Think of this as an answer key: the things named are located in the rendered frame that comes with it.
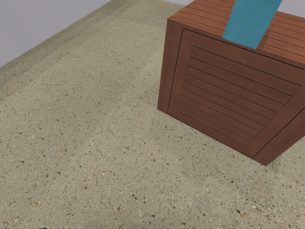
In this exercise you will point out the pedestal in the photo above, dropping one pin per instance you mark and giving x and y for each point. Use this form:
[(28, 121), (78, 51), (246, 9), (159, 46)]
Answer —
[(251, 100)]

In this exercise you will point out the carton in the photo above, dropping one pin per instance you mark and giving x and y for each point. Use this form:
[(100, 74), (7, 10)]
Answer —
[(249, 21)]

